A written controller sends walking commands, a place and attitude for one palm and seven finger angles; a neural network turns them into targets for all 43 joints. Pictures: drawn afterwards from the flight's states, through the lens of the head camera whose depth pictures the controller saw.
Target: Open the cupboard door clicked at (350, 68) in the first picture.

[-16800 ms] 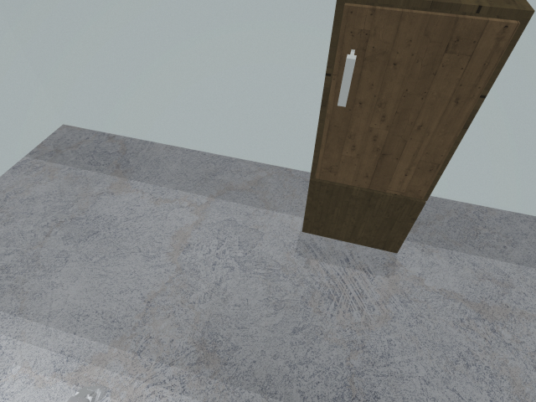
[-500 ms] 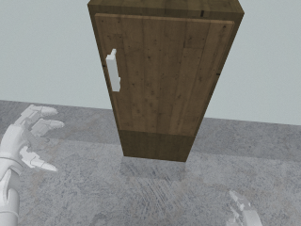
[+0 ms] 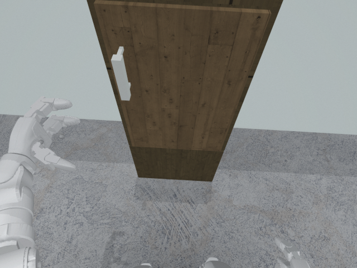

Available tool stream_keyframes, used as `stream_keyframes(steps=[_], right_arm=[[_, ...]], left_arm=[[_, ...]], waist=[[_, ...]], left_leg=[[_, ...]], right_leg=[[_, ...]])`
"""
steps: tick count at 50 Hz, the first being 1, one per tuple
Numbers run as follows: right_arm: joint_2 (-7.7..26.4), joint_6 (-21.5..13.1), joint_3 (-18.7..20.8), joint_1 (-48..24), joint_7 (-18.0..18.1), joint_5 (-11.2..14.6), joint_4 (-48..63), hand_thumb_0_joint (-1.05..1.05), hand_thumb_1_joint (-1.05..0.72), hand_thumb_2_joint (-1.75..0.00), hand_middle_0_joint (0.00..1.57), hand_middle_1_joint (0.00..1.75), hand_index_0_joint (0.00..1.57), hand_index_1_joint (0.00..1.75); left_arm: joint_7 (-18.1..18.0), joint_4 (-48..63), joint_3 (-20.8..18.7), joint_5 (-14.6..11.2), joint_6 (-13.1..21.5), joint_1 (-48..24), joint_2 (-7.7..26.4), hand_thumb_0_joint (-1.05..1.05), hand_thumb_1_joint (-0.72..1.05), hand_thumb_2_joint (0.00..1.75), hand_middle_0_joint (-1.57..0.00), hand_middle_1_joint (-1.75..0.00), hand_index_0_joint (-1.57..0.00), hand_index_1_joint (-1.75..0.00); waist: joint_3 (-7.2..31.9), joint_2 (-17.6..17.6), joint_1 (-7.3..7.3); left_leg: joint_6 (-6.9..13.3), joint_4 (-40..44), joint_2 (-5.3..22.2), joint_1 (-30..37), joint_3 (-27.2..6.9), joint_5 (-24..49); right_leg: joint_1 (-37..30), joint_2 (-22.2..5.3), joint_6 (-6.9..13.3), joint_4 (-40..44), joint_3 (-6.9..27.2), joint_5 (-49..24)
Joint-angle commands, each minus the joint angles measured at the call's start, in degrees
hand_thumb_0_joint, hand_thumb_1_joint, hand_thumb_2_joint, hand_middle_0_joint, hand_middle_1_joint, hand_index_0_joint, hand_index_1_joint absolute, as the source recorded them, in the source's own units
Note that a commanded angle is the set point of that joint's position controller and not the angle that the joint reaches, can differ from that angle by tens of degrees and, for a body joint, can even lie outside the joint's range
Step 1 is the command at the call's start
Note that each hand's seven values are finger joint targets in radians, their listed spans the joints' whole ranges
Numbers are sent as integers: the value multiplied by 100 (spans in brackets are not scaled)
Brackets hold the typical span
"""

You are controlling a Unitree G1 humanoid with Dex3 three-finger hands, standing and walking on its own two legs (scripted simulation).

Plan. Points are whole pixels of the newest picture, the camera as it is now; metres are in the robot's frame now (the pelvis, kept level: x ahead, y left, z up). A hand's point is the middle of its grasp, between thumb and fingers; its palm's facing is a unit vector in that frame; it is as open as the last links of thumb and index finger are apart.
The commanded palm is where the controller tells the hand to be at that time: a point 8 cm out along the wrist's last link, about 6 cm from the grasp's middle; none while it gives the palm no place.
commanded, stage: move the hooked fingers beside the handle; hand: left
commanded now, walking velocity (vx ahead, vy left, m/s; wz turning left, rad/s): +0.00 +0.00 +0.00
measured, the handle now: (123, 74) +0.59 +0.17 +0.07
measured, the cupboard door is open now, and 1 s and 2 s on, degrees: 0 0 0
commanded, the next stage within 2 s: slide the fingers in behind the handle in 1.94 s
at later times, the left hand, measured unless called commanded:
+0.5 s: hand (79, 111) +0.44 +0.25 +0.08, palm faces -0.06 -1.00 +0.00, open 14.0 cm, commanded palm +0.42 +0.30 +0.08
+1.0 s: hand (96, 90) +0.51 +0.22 +0.08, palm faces -0.04 -1.00 -0.02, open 14.0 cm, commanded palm +0.50 +0.28 +0.08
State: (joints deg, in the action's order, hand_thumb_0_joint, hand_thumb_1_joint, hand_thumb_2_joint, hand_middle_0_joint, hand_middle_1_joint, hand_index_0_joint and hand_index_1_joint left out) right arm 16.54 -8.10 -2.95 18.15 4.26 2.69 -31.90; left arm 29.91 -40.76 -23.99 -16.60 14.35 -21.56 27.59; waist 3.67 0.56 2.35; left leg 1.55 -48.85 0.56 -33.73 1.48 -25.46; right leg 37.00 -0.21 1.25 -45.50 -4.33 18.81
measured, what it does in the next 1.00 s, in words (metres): stands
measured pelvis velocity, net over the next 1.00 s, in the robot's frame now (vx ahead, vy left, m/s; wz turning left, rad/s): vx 0.01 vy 0.01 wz -0.03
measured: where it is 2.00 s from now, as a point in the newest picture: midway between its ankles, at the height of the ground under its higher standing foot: outside the picture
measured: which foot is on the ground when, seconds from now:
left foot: down 0.00-1.00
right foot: down 0.00-1.00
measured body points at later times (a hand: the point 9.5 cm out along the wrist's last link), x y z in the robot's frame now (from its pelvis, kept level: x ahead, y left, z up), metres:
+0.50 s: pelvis +0.01 +0.01 +0.00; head +0.09 +0.03 +0.44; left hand +0.44 +0.30 +0.09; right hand +0.08 -0.26 -0.11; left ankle -0.01 +0.10 -0.70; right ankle +0.04 -0.11 -0.70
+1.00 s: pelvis +0.01 +0.01 -0.01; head +0.13 +0.03 +0.42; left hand +0.51 +0.28 +0.08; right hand +0.00 -0.26 -0.12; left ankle -0.01 +0.10 -0.70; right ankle +0.04 -0.11 -0.70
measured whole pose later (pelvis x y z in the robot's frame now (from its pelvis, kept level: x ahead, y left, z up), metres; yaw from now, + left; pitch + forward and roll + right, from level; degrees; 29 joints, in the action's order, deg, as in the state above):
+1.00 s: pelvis +0.01 +0.01 -0.01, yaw -2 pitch +19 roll -3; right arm 16.4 2.7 -3.1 24.0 2.1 0.6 -34.4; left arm 22.4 -69.3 -25.0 -6.5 19.5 -52.2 35.8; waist 4.0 0.8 9.9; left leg 2.4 -53.7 1.5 -45.4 1.9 -27.4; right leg 48.1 0.6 0.5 -48.2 -3.8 19.1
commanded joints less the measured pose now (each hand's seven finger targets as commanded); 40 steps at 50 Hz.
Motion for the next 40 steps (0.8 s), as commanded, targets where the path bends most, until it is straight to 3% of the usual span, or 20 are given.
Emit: stream_keyframes(steps=[1, 3, 5, 7, 9, 14, 16, 20, 21, 24, 26, 27, 30, 32, 33, 35, 37, 38, 40], right_arm=[[896, -118, 371, 196, 39, -8, 648, 0, -90, -90, 20, 30, 20, 30], [902, -59, 388, 260, 43, 0, 576, 0, -90, -90, 20, 30, 20, 30], [927, -10, 394, 311, 34, -23, 597, 0, -90, -90, 20, 30, 20, 30], [910, 43, 413, 381, 24, -25, 536, 0, -90, -90, 20, 30, 20, 30], [909, 94, 410, 400, 13, -19, 520, 0, -90, -90, 20, 30, 20, 30], [952, 217, 416, 545, 18, -30, 387, 0, -90, -90, 20, 30, 20, 30], [949, 263, 424, 598, 10, -42, 364, 0, -90, -90, 20, 30, 20, 30], [967, 366, 441, 738, -30, -72, 308, 0, -90, -90, 20, 30, 20, 30], [953, 393, 441, 759, -50, -71, 297, 0, -90, -90, 20, 30, 20, 30], [961, 505, 439, 803, -79, -83, 276, 0, -90, -90, 20, 30, 20, 30], [976, 563, 431, 854, -94, -96, 279, 0, -90, -90, 20, 30, 20, 30], [960, 590, 426, 852, -100, -103, 270, 0, -90, -90, 20, 30, 20, 30], [980, 666, 415, 933, -87, -117, 191, 0, -90, -90, 20, 30, 20, 30], [1001, 698, 434, 1027, -96, -142, 136, 0, -90, -90, 20, 30, 20, 30], [985, 707, 428, 1021, -103, -138, 114, 0, -90, -90, 20, 30, 20, 30], [1016, 745, 425, 1131, -110, -165, 51, 0, -90, -90, 20, 30, 20, 30], [1020, 800, 429, 1185, -123, -179, 28, 0, -90, -90, 20, 30, 20, 30], [1005, 822, 422, 1204, -137, -184, 26, 0, -90, -90, 20, 30, 20, 30], [1028, 883, 416, 1266, -146, -207, 47, 0, -90, -90, 20, 30, 20, 30]], left_arm=[[-21, 972, -475, -152, 430, -1908, 1704, 0, -50, 30, -30, -120, -30, -120], [-41, 765, -409, -107, 458, -2157, 1661, 0, -50, 30, -30, -120, -30, -120], [-56, 806, -472, -91, 523, -2227, 1779, 0, -50, 30, -30, -120, -30, -120], [-64, 747, -461, -58, 566, -2348, 1762, 0, -50, 30, -30, -120, -30, -120], [-89, 619, -410, -13, 596, -2405, 1733, 0, -50, 30, -30, -120, -30, -120], [-148, 72, -281, 105, 621, -3044, 1740, 0, -50, 30, -30, -120, -30, -120], [-161, 111, -237, 159, 705, -3392, 1783, 0, -50, 30, -30, -120, -30, -120], [-246, -108, -241, 190, 768, -3541, 1763, 0, -50, 30, -30, -120, -30, -120], [-248, -148, -209, 218, 761, -3537, 1724, 0, -50, 30, -30, -120, -30, -120], [-347, -494, -192, 314, 699, -3640, 1725, 0, -50, 30, -30, -120, -30, -120], [-408, -543, -285, 366, 734, -3873, 1893, 0, -50, 30, -30, -120, -30, -120], [-423, -608, -165, 401, 753, -3993, 1763, 0, -50, 30, -30, -120, -30, -120], [-507, -805, -92, 482, 855, -4543, 1809, 0, -50, 30, -30, -120, -30, -120], [-560, -849, -151, 548, 925, -4705, 1899, 0, -50, 30, -30, -120, -30, -120], [-573, -874, -25, 561, 935, -4770, 1762, 0, -50, 30, -30, -120, -30, -120], [-601, -1055, -118, 564, 942, -4878, 1879, 0, -50, 30, -30, -120, -30, -120], [-628, -1100, -204, 617, 939, -4980, 2016, 0, -50, 30, -30, -120, -30, -120], [-636, -1191, -133, 647, 914, -4944, 1911, 0, -50, 30, -30, -120, -30, -120], [-674, -1299, -329, 657, 909, -4935, 2146, 0, -50, 30, -30, -120, -30, -120]], waist=[[1911, 305, -35], [1811, 308, 44], [1997, 355, -17], [2131, 357, 34], [2032, 465, 47], [1935, 345, 196], [2146, 620, 214], [2354, 511, 226], [2401, 683, 215], [2187, 396, 279], [2296, 499, 263], [2282, 592, 325], [2146, 537, 476], [2455, 662, 455], [2448, 807, 522], [2495, 600, 547], [2682, 696, 534], [2664, 695, 558], [2645, 563, 516]], left_leg=[[-60, 755, -64, 194, -222, 1794], [-50, 749, -62, 153, -214, 1653], [-57, 738, -64, 209, -251, 1859], [-49, 707, -54, 272, -229, 2002], [-65, 732, -44, 246, -235, 1945], [-51, 686, -21, 173, -275, 1795], [-89, 633, 4, 436, -324, 2098], [-130, 524, 41, 599, -399, 2622], [-157, 507, 59, 694, -395, 2843], [-120, 508, 56, 378, -367, 2533], [-128, 497, 60, 405, -390, 2548], [-121, 477, 52, 428, -374, 2525], [-125, 433, 84, 421, -448, 2377], [-156, 388, 92, 604, -499, 2501], [-167, 364, 101, 674, -489, 2545], [-152, 310, 112, 620, -521, 2643], [-150, 279, 103, 586, -498, 2734], [-141, 268, 106, 569, -489, 2777], [-112, 239, 88, 385, -463, 2822]], right_leg=[[-1535, 106, 46, 383, 374, -1434], [-1381, 103, 25, 406, 380, -1316], [-1486, 122, 67, 334, 363, -1455], [-1498, 121, 37, 340, 380, -1622], [-1371, 122, 40, 342, 356, -1525], [-1097, 135, 36, 328, 323, -1345], [-982, 156, 62, 254, 300, -1453], [-896, 182, 62, 166, 253, -1659], [-842, 179, 50, 156, 257, -1739], [-804, 174, 19, 174, 248, -1629], [-794, 186, 35, 129, 247, -1608], [-721, 180, 33, 134, 256, -1600], [-436, 202, 39, 112, 229, -1393], [-397, 202, 35, 74, 233, -1379], [-277, 201, 29, 83, 232, -1366], [-315, 224, 37, 47, 215, -1445], [-409, 212, 13, 34, 252, -1568], [-367, 217, 13, 23, 236, -1601], [-560, 230, 26, 2, 260, -1762]])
